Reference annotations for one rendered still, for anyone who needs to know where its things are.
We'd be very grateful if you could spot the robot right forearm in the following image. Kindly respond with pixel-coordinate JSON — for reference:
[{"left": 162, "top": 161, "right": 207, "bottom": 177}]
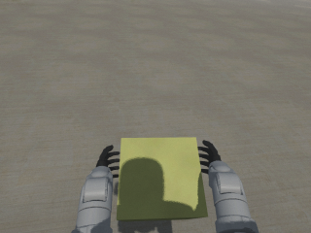
[{"left": 208, "top": 160, "right": 259, "bottom": 233}]

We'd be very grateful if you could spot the robot left hand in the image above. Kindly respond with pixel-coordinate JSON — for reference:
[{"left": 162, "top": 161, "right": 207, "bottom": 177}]
[{"left": 96, "top": 145, "right": 121, "bottom": 178}]

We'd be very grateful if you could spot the robot right hand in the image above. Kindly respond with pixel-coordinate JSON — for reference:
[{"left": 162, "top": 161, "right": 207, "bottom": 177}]
[{"left": 197, "top": 140, "right": 221, "bottom": 174}]

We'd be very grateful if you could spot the carton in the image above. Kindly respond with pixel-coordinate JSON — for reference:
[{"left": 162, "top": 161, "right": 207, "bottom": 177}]
[{"left": 116, "top": 137, "right": 208, "bottom": 222}]

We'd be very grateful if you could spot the robot left forearm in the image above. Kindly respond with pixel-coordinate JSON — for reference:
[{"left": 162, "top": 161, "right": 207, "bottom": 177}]
[{"left": 71, "top": 166, "right": 114, "bottom": 233}]

